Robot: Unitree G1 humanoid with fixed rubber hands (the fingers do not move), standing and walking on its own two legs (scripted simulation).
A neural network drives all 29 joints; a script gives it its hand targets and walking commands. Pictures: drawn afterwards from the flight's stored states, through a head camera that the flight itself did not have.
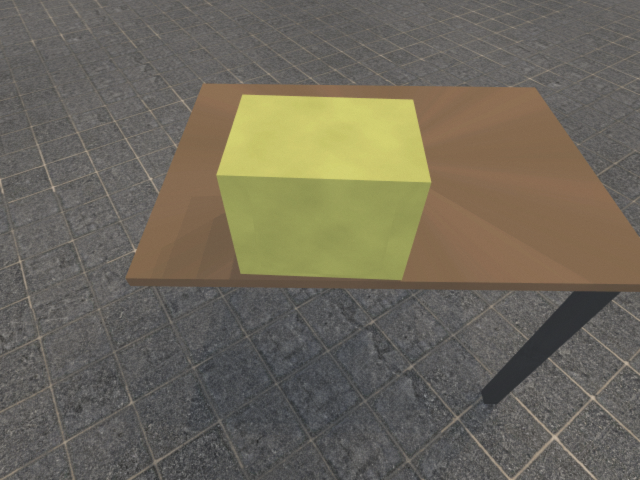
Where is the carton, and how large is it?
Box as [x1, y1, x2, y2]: [216, 95, 430, 279]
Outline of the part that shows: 242,95 216,174 240,273 401,279 430,184 430,178 413,101 409,99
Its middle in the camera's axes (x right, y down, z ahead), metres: +0.01 -0.09 +0.64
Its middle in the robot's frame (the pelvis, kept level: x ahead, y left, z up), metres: +0.53 +0.01 +0.04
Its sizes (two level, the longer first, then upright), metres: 0.272 0.198 0.215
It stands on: a table, 0.71 m high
